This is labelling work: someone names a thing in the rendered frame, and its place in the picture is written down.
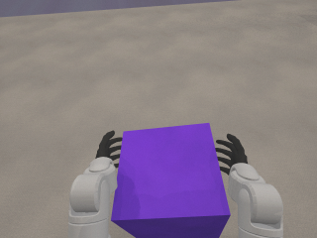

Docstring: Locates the left robot hand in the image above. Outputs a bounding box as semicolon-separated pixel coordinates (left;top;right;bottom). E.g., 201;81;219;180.
95;130;123;169

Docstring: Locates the carton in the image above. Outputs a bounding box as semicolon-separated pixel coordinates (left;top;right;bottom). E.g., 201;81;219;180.
111;123;231;238

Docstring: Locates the right robot forearm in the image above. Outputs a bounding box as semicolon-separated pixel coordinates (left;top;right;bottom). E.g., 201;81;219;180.
227;163;283;238

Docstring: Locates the left robot forearm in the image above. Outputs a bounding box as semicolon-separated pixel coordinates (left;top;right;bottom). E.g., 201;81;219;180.
67;157;118;238

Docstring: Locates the right robot hand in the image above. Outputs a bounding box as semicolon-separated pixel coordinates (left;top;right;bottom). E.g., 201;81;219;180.
215;133;248;175

